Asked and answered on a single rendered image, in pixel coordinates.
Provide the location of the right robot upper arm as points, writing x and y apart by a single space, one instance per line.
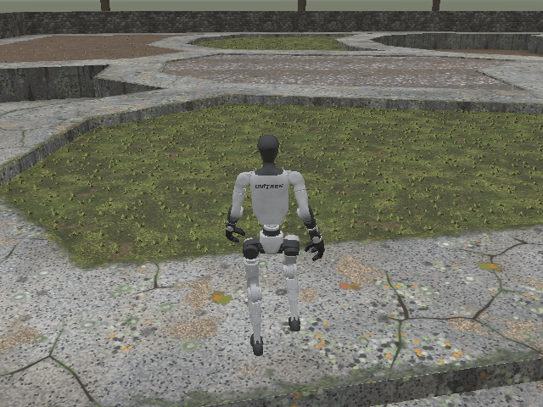
296 179

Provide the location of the left robot upper arm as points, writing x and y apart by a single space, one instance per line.
239 191

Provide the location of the robot head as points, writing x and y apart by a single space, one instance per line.
268 147

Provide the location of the left robot hand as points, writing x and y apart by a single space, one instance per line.
231 237

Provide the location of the right robot shin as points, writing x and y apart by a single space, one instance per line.
293 293

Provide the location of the right robot hand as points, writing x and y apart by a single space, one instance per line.
317 247

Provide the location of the robot right forearm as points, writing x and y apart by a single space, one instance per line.
311 227

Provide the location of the robot left forearm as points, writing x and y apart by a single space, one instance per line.
231 221

